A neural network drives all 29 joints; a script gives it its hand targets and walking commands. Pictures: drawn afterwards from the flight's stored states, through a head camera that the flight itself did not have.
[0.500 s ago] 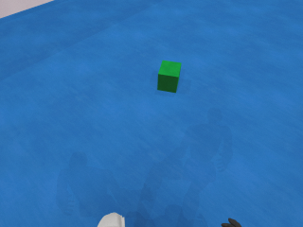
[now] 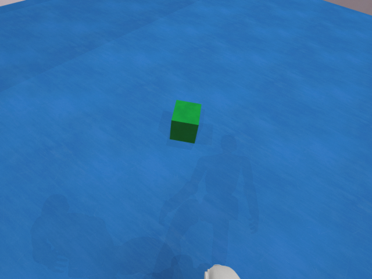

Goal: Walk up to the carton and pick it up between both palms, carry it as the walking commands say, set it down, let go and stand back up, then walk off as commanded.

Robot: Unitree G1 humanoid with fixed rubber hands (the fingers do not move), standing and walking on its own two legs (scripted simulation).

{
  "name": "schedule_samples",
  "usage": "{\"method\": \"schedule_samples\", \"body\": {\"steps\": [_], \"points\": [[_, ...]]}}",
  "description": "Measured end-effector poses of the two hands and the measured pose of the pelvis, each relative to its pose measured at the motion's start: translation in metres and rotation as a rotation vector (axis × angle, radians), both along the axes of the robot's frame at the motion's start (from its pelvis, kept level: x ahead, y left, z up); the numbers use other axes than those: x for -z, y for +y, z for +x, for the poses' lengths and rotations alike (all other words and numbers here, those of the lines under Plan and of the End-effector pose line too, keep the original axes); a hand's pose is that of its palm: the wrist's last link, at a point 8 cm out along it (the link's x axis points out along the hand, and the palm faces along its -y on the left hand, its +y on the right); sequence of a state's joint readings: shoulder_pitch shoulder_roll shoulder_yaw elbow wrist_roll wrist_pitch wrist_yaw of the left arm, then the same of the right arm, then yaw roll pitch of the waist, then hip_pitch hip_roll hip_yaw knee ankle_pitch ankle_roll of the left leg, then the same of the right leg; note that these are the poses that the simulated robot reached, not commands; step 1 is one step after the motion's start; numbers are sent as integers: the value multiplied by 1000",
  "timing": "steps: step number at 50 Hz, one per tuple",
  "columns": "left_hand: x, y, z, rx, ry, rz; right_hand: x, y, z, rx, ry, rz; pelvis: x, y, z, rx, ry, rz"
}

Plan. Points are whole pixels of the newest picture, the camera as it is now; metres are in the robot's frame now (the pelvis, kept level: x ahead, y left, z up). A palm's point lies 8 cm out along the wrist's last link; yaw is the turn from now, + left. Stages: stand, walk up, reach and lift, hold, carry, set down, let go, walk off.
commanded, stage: walk up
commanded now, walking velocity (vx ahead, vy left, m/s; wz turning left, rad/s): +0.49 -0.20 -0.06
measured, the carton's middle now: (185, 121) +1.19 -0.10 -0.69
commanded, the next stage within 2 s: none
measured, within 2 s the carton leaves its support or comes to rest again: neither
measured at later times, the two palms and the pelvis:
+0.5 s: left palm (113, 242) +0.23 +0.16 -0.11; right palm (294, 218) +0.30 -0.34 -0.14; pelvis +0.23 -0.10 +0.00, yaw +0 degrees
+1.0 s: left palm (107, 157) +0.50 +0.23 -0.16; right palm (263, 162) +0.48 -0.28 -0.12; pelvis +0.47 -0.02 +0.00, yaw -1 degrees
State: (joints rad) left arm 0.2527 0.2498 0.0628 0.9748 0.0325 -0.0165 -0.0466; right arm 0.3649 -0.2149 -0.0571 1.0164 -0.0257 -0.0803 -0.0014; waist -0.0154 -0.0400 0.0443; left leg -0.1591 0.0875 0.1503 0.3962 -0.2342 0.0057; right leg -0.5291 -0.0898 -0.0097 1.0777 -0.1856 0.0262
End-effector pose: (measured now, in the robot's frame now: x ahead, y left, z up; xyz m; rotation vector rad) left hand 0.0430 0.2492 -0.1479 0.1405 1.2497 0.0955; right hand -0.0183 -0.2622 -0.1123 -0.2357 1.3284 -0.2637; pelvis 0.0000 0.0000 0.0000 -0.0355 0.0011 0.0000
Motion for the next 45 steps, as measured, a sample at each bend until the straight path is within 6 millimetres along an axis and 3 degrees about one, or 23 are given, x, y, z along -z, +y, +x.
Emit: {"method": "schedule_samples", "body": {"steps": [3,6,10,13,16,22,27,32,36,40,42,45], "points": [[-6,-15,67,55,-69,-14,-2,-1,-28,75,104,16,-1,-9,25,6,-3,0],[-12,-41,134,111,-137,-34,0,-4,-37,138,173,42,1,-23,52,7,-3,8],[-20,-81,220,173,-234,-31,13,-18,-20,187,228,85,9,-49,95,4,9,25],[-18,-101,269,170,-311,19,37,-37,13,170,255,126,27,-73,130,-6,16,44],[-16,-103,267,123,-268,68,51,-60,86,92,169,134,26,-87,155,2,13,47],[-29,-92,209,-23,-65,122,41,-84,255,-41,-76,143,5,-96,207,8,-9,60],[-35,-95,173,-112,82,121,26,-77,361,-112,-193,166,-3,-93,251,8,-20,67],[-35,-94,165,-179,198,102,16,-52,451,-172,-272,186,-3,-80,297,10,-17,65],[-24,-84,184,-208,269,72,10,-23,521,-222,-328,185,4,-64,340,3,-5,51],[1,-62,222,-202,330,42,16,0,581,-248,-372,130,23,-39,391,17,13,26],[12,-47,256,-171,329,35,20,1,587,-224,-351,88,27,-30,410,18,18,25],[14,-29,331,-109,234,38,16,-10,559,-142,-238,39,18,-25,435,24,14,12]]}}
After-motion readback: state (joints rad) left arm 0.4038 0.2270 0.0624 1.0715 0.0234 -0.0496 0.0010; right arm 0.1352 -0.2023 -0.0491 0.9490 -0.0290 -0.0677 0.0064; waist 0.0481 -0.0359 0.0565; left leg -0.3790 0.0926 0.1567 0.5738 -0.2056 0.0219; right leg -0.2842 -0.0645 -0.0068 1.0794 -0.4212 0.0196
